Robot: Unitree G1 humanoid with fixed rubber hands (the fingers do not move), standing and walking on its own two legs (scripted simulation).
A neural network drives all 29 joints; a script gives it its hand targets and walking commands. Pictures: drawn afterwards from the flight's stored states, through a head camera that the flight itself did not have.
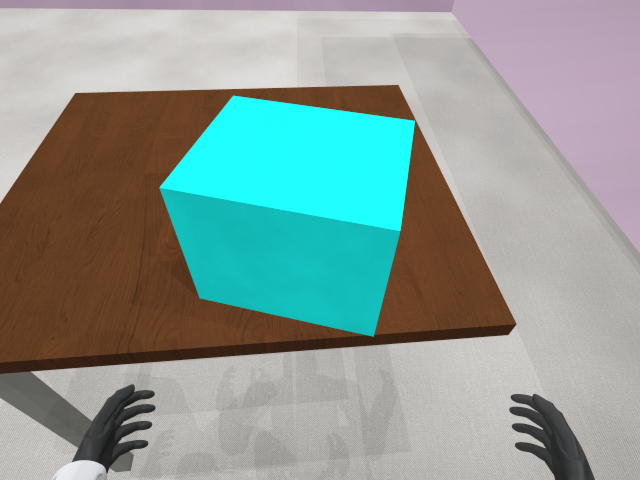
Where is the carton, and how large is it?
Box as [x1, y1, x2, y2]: [159, 96, 414, 336]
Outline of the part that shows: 233,96 159,187 199,297 373,336 400,230 414,121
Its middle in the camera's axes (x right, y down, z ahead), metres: -0.02 -0.04 +0.58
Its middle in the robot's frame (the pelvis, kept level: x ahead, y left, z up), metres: +0.47 +0.03 +0.07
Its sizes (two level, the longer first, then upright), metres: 0.274 0.224 0.223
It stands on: a table, 0.74 m high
